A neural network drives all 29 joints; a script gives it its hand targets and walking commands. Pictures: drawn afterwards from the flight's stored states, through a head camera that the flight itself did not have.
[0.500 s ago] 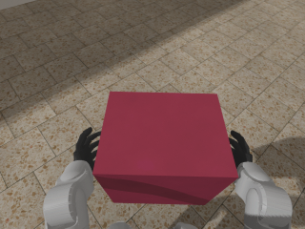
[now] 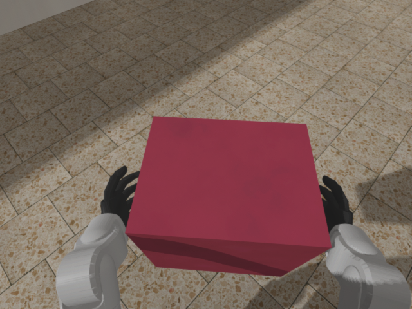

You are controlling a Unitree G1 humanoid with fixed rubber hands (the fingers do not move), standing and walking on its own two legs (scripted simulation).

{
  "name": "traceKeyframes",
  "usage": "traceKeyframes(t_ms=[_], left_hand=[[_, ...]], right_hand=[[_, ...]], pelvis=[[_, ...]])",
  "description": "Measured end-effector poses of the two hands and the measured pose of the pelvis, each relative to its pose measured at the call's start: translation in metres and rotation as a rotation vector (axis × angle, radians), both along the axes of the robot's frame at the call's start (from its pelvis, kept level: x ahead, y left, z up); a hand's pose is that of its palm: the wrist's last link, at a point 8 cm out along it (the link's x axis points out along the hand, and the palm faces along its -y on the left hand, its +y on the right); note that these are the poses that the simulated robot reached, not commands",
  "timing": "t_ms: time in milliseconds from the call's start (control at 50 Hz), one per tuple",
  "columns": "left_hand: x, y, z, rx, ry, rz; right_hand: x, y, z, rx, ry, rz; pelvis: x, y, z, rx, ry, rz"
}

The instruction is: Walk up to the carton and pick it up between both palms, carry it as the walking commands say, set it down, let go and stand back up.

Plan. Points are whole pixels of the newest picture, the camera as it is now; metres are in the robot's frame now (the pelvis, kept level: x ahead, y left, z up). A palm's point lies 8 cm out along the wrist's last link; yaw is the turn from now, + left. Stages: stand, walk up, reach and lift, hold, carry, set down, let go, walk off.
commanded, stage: carry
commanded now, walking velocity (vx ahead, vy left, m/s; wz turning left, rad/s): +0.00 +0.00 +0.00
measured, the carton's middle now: (223, 203) +0.32 +0.00 +0.03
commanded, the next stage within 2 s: none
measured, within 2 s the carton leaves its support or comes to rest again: neither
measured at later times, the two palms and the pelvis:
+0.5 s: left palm (124, 198) +0.29 +0.16 +0.09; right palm (344, 224) +0.26 -0.18 +0.09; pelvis +0.03 +0.00 +0.00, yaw -4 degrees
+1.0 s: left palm (154, 188) +0.31 +0.11 +0.10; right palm (378, 218) +0.27 -0.23 +0.10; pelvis +0.05 -0.04 +0.00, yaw -6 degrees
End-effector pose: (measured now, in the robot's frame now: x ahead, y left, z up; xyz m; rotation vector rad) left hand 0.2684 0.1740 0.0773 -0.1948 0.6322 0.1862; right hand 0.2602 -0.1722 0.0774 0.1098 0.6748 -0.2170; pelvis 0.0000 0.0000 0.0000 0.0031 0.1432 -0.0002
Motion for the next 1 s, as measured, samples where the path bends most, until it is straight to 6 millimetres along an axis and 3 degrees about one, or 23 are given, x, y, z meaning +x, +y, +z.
traceKeyframes(t_ms=[120,220,400,580,840,1000], left_hand=[[0.004,0.007,0.001,0.01,-0.008,0.006],[0.005,0.005,-0.001,0.004,0.027,-0.002],[0.01,0.01,0.01,0.006,-0.023,-0.008],[0.03,-0.027,0.024,0.02,-0.048,-0.083],[0.037,-0.028,0.007,-0.009,0.01,-0.09],[0.038,-0.06,0.022,0.008,-0.051,-0.093]], right_hand=[[0.008,0.007,0.001,0.004,-0.008,0.006],[0.004,0.005,-0.003,0.005,0.029,-0.002],[0.007,0.01,0.01,0.001,-0.022,-0.009],[-0.001,-0.025,0.012,0.03,-0.046,-0.088],[0.006,-0.026,0.01,-0.006,0.011,-0.092],[0.007,-0.058,0.02,0.007,-0.051,-0.095]], pelvis=[[0.004,0.005,-0.001,-0.001,0.007,0.001],[0.011,0.005,0.002,-0.003,0.015,-0.009],[0.014,0.011,0.002,-0.005,0.01,-0.02],[0.037,-0.005,0.001,0.002,-0.01,-0.071],[0.045,-0.008,0.001,-0.023,-0.065,-0.084],[0.046,-0.039,0.0,-0.006,-0.085,-0.096]])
